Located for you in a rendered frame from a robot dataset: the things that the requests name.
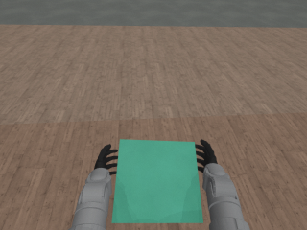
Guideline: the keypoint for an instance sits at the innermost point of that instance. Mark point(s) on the left robot hand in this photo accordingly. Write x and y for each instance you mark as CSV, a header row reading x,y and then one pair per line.
x,y
103,159

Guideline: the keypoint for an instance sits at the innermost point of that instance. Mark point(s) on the robot right forearm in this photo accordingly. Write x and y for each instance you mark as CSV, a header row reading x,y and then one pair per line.
x,y
222,200

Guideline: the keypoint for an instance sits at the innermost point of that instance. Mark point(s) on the right robot hand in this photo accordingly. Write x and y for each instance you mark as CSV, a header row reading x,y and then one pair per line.
x,y
208,155

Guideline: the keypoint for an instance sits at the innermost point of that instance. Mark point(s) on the carton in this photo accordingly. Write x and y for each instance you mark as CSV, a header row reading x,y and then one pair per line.
x,y
157,182

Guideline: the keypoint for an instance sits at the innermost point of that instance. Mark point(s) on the robot left forearm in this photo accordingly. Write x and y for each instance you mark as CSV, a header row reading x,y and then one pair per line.
x,y
92,206

